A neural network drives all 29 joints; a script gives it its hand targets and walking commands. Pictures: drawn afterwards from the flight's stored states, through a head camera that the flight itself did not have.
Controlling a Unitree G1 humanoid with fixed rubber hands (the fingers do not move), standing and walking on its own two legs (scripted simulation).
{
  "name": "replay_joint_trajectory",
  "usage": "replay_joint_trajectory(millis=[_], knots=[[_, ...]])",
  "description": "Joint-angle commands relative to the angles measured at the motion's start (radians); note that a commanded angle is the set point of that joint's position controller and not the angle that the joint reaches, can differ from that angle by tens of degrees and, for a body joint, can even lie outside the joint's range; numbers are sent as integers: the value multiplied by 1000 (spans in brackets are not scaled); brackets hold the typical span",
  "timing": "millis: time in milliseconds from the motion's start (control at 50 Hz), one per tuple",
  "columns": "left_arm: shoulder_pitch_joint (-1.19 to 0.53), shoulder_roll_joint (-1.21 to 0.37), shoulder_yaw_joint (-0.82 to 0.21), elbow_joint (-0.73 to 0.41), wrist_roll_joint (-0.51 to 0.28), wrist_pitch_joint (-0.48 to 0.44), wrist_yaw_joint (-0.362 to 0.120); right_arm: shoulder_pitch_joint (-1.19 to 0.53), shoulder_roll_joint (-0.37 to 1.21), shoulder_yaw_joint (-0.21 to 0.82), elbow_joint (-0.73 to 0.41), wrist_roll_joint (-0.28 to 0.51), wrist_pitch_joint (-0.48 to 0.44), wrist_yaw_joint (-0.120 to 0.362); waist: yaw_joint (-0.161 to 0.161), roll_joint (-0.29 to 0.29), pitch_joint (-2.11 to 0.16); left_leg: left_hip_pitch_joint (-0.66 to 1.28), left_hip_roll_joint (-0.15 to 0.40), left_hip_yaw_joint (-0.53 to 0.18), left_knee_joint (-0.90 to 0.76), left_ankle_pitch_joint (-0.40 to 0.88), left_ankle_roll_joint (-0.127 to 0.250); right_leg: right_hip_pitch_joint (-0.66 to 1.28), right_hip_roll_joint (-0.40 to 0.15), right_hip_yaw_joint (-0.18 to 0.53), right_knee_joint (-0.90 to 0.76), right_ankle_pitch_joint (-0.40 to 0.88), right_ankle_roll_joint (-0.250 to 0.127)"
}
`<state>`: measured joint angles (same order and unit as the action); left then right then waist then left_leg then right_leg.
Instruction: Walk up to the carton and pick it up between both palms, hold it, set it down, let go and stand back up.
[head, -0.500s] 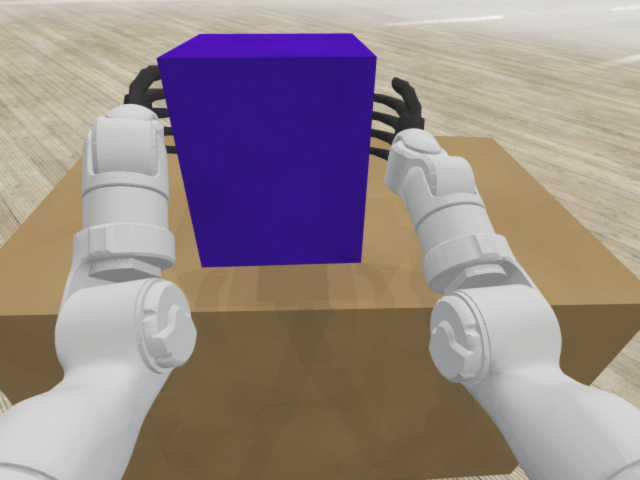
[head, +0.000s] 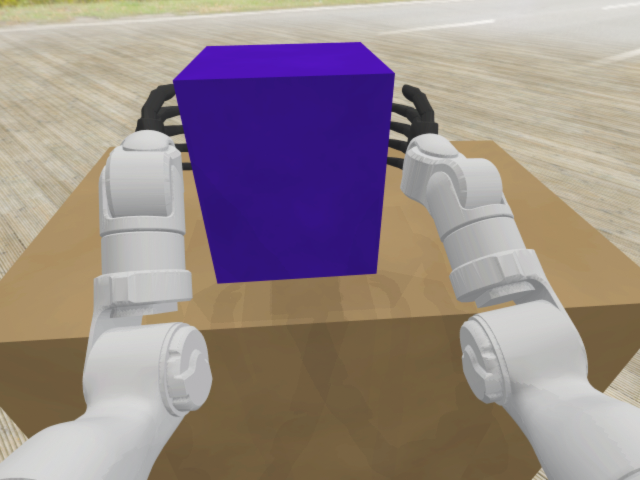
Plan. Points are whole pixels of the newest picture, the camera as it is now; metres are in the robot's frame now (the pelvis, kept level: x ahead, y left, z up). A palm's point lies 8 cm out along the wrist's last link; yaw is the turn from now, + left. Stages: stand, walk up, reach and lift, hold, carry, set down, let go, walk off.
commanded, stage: reach and lift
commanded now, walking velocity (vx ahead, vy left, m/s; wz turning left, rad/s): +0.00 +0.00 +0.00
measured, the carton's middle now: (291, 159) +0.44 -0.01 +0.25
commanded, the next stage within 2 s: hold in 0.26 s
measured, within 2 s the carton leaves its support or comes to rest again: neither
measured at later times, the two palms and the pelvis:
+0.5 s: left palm (139, 131) +0.36 +0.15 +0.33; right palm (422, 119) +0.35 -0.15 +0.33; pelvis -0.02 -0.03 +0.00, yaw +2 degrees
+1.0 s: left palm (133, 113) +0.38 +0.15 +0.34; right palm (408, 122) +0.37 -0.14 +0.32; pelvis +0.01 -0.01 +0.00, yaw +2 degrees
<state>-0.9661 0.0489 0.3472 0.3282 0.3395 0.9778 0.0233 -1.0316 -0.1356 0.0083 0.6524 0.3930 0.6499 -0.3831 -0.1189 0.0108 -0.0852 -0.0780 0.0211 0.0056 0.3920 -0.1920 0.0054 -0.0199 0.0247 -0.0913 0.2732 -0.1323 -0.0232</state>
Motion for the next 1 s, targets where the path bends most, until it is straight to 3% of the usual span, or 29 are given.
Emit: replay_joint_trajectory(millis=[0, 140, 240, 300, 340, 480, 520, 560, 620, 660, 740, 840, 860, 880, 900, 920, 980], knots=[[-876, -495, -289, -68, -228, -89, -197, -973, 531, 160, -275, 144, -3, 234, 33, 20, -410, -46, -39, -14, -79, 267, -54, 225, 69, 65, 21, 188, 45], [-870, -509, -213, 186, -219, -93, -209, -1120, 522, 61, -194, 81, -14, 248, 53, 11, -355, -222, -31, -7, -150, -10, -2, 210, 51, 96, 6, 32, 35], [-936, -499, -201, 266, -262, -127, -216, -1172, 527, -7, -148, 55, -22, 243, 20, 16, -399, -233, -41, -13, -135, -75, 5, 158, 24, 108, -11, -33, 36], [-963, -464, -151, 354, -248, -146, -225, -1155, 505, -62, -38, 29, -16, 241, 12, 20, -352, -254, -47, -16, -141, -112, 3, 131, 7, 119, -27, -94, 35], [-987, -469, -172, 316, -271, -166, -222, -1165, 521, -61, -68, 39, -24, 233, -1, 30, -419, -212, -53, -27, -113, -55, -9, 124, -3, 128, -34, -65, 37], [-984, -453, -157, 224, -287, -189, -205, -1146, 590, 39, -129, 118, -24, 206, 26, 33, -510, -128, -67, -43, -70, 104, -20, 154, -2, 110, -24, 113, 64], [-1024, -450, -186, 124, -296, -191, -202, -1073, 589, 50, -94, 137, -7, 203, 6, 60, -509, -103, -63, -48, -68, 145, -40, 159, 0, 106, -10, 145, 67], [-1083, -445, -205, 34, -323, -195, -196, -1062, 618, 75, -122, 160, 7, 201, -4, 41, -549, -75, -68, -52, -53, 190, -46, 172, 6, 102, 1, 205, 77], [-1105, -446, -239, -46, -346, -191, -182, -1056, 636, 112, -180, 196, 18, 202, 2, 44, -586, -40, -66, -59, -34, 240, -52, 168, 20, 91, 15, 247, 79], [-1096, -439, -232, -20, -337, -180, -178, -1054, 627, 112, -176, 194, 28, 203, 8, 31, -548, -53, -64, -54, -39, 208, -48, 156, 23, 92, 10, 215, 80], [-1093, -470, -266, -50, -328, -157, -175, -1035, 591, 102, -178, 200, 40, 206, 0, 96, -527, -68, -50, -58, -39, 230, -70, 159, 38, 91, 25, 210, 60], [-1035, -519, -285, -15, -316, -124, -181, -1013, 501, 63, -159, 192, 61, 210, -25, 137, -496, -54, -29, -69, -40, 271, -103, 169, 63, 89, 29, 229, 33], [-984, -507, -249, 42, -300, -111, -187, -1024, 494, 66, -173, 187, 61, 212, -8, 103, -469, -57, -33, -64, -42, 257, -93, 172, 58, 93, 16, 223, 35], [-946, -507, -245, 65, -290, -104, -194, -1010, 479, 61, -168, 179, 63, 210, -18, 94, -451, -53, -34, -64, -45, 254, -93, 176, 53, 98, 11, 238, 36], [-921, -514, -244, 53, -285, -100, -199, -1020, 479, 78, -204, 187, 59, 209, -6, 91, -475, -40, -34, -63, -40, 290, -95, 191, 58, 96, 16, 273, 35], [-899, -511, -252, 49, -285, -95, -203, -998, 463, 76, -211, 190, 63, 203, -22, 93, -478, -15, -37, -63, -30, 320, -101, 197, 56, 99, 14, 312, 36], [-840, -516, -256, 37, -283, -79, -208, -1023, 461, 129, -289, 223, 61, 198, -2, 68, -496, 23, -42, -68, -7, 412, -103, 225, 68, 94, 12, 379, 33]])
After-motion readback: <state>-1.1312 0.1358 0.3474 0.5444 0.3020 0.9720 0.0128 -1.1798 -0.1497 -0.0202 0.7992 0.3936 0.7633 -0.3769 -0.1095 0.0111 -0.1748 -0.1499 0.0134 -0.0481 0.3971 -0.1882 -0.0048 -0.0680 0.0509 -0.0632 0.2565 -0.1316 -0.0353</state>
